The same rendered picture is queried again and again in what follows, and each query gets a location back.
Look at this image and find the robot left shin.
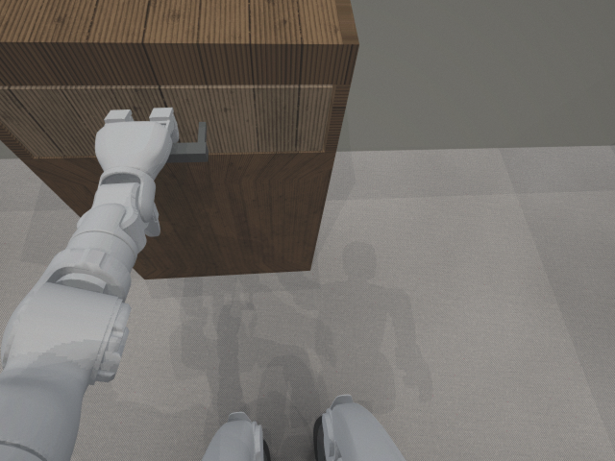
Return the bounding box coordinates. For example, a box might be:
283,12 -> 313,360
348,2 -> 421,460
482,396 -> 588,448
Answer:
228,412 -> 252,423

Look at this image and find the left robot thigh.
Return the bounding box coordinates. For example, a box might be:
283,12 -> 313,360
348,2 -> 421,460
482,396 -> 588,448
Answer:
202,420 -> 264,461

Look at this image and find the robot left hand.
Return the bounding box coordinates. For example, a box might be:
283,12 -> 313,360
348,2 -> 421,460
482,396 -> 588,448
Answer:
95,108 -> 179,237

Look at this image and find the cabinet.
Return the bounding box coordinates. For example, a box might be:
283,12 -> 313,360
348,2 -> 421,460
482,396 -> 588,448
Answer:
0,0 -> 359,279

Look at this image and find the handle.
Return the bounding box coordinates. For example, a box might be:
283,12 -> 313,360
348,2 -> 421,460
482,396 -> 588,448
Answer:
166,122 -> 209,163

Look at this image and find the robot left forearm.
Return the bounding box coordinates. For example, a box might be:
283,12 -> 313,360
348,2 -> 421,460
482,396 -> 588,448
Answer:
1,167 -> 156,370

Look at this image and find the robot left upper arm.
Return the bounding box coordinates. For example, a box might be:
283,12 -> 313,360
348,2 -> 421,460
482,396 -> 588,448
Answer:
0,282 -> 131,461

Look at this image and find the drawer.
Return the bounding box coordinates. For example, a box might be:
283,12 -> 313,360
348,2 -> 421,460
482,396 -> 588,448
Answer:
0,85 -> 332,157

